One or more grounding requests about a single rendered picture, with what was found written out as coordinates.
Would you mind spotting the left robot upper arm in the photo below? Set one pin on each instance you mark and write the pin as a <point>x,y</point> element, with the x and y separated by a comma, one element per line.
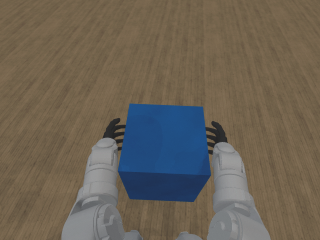
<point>100,222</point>

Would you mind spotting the robot left hand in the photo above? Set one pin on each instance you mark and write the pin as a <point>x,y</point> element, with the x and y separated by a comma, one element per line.
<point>110,131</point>

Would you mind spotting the carton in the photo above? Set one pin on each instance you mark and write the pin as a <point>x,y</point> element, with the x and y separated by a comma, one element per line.
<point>164,155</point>

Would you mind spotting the right robot forearm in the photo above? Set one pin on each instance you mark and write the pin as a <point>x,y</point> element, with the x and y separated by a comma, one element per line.
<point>230,183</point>

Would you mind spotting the right robot upper arm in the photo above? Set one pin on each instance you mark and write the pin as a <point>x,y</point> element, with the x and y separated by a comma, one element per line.
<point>228,224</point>

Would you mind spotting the left robot forearm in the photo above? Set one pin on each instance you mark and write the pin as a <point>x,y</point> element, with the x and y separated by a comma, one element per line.
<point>100,178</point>

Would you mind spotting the robot right hand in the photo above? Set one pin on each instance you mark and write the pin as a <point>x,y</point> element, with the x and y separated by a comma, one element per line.
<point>220,135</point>

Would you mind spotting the right robot shin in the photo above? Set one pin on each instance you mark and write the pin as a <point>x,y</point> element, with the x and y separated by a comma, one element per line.
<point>182,233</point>

